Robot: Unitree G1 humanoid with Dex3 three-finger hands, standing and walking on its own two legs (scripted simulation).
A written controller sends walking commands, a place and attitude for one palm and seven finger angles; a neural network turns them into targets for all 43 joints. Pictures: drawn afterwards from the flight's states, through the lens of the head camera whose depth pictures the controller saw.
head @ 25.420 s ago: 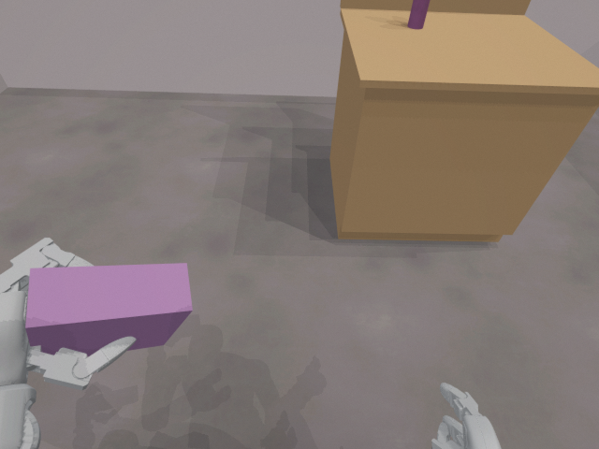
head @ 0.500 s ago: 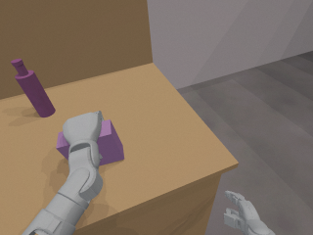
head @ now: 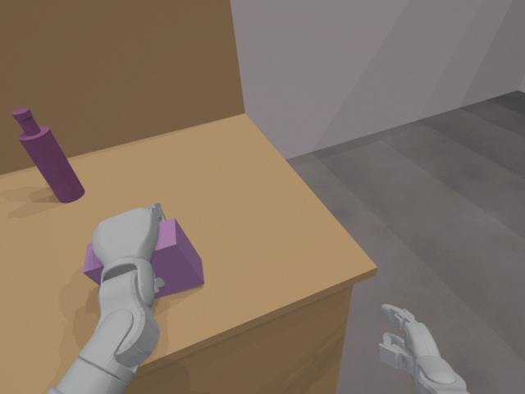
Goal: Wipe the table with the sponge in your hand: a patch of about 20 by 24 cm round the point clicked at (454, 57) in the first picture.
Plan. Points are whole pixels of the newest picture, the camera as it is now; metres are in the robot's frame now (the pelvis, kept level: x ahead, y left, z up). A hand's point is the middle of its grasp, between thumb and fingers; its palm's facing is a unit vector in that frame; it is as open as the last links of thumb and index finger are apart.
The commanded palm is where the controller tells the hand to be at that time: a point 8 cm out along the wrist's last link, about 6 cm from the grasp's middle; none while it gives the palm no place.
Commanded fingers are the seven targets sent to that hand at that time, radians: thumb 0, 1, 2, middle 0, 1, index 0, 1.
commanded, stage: slide back across to the middle lane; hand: left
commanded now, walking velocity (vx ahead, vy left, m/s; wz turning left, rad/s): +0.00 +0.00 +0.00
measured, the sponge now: (155, 271) +0.29 +0.22 +0.06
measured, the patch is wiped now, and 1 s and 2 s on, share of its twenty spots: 1.00 1.00 1.00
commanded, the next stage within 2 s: wipe forward along the middle lane in 0.72 s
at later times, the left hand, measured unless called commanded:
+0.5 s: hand (132, 260) +0.26 +0.23 +0.13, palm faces +0.19 -0.22 -0.96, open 9.5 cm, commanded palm +0.21 +0.25 +0.17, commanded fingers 0.00 0.10 1.30 -1.20 -1.60 -1.20 -1.60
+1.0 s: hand (94, 274) +0.24 +0.28 +0.12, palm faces +0.09 -0.12 -0.99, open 9.5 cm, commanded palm +0.21 +0.29 +0.17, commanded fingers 0.00 0.10 1.30 -1.20 -1.60 -1.20 -1.60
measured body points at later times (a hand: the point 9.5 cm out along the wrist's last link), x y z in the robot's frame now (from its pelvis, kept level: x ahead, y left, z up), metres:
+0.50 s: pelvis -0.01 +0.00 +0.00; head -0.05 -0.05 +0.45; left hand +0.25 +0.24 +0.18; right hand +0.24 -0.21 -0.07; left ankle -0.01 +0.13 -0.73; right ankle -0.01 -0.08 -0.73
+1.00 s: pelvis -0.01 +0.00 +0.00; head -0.05 -0.04 +0.45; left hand +0.23 +0.28 +0.17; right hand +0.23 -0.21 -0.07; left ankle -0.01 +0.13 -0.73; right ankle -0.02 -0.08 -0.73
